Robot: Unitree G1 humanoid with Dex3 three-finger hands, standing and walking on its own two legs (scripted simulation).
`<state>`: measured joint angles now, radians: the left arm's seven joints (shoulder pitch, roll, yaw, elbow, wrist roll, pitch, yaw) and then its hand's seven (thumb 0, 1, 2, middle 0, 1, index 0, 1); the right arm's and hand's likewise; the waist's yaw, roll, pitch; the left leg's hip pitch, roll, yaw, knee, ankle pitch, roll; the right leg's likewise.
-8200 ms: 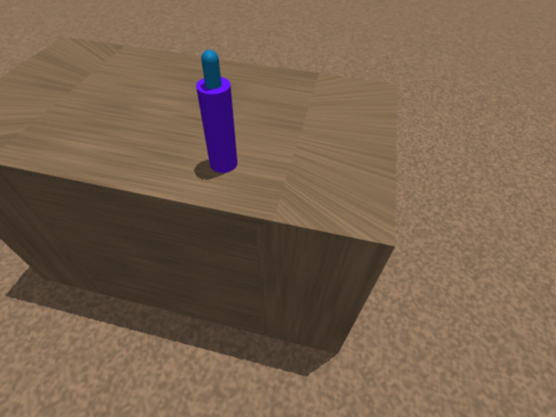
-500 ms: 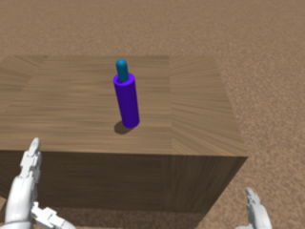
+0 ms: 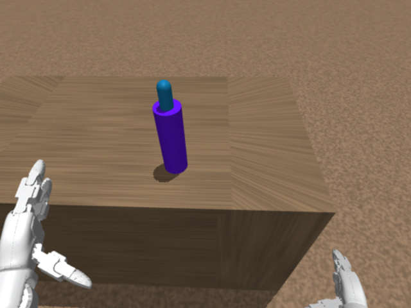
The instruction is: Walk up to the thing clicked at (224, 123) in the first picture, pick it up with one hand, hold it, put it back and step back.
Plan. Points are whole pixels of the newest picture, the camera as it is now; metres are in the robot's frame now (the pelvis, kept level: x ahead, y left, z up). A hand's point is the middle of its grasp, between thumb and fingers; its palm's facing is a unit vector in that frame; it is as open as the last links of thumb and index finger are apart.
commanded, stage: go down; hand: left
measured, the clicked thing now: (170, 129) +0.50 +0.09 +0.07
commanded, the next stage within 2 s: none
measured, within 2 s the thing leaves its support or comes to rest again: neither
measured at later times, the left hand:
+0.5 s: hand (71, 178) +0.32 +0.25 +0.11, palm faces -0.04 -1.00 -0.03, open 17.5 cm
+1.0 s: hand (68, 160) +0.35 +0.27 +0.12, palm faces -0.04 -1.00 +0.00, open 17.6 cm
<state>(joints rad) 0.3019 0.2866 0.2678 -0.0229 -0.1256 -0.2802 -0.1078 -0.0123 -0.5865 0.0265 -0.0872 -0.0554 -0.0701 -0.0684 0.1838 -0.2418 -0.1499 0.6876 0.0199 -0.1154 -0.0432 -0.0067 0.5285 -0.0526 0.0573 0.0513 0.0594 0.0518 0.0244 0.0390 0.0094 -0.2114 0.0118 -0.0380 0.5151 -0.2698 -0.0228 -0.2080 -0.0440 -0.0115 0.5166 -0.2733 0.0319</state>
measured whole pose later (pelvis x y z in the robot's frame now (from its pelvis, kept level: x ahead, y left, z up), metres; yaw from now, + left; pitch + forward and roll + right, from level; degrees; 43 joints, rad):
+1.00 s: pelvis +0.01 +0.00 +0.00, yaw -1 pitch +3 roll +0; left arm -0.34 0.51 0.45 0.66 -0.29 -0.11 -0.55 -0.01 -0.54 0.01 -0.04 -0.01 -0.03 -0.01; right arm 0.22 -0.25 0.00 0.65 0.02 -0.17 -0.11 -0.01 0.53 -0.05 0.06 0.05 0.06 0.05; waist -0.02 0.00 -0.04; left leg -0.28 0.02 -0.02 0.50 -0.27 -0.02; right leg -0.28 -0.03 0.00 0.49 -0.26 0.03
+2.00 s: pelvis +0.01 +0.01 -0.01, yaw -2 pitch +8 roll -1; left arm -0.57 0.63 0.46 0.94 -0.24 -0.16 -0.58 -0.01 -0.48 0.01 -0.03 0.00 -0.03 0.00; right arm 0.22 -0.25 0.04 0.61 0.01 -0.20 -0.10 -0.01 0.54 -0.05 0.06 0.05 0.06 0.05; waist -0.08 0.00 -0.09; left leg -0.44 0.03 -0.01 0.60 -0.31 -0.02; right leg -0.43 -0.02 0.01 0.55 -0.27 0.04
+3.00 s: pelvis +0.01 +0.01 -0.02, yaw -2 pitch +11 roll -1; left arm -0.65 0.63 0.42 1.02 -0.24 -0.19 -0.56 -0.01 -0.39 0.02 -0.03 0.00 -0.02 0.00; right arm 0.27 -0.26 0.03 0.47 0.01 -0.20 -0.07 -0.01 0.55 -0.05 0.06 0.05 0.06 0.05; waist -0.09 -0.01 -0.11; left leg -0.57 0.03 -0.02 0.72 -0.35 -0.01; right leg -0.55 -0.02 0.01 0.67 -0.32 0.04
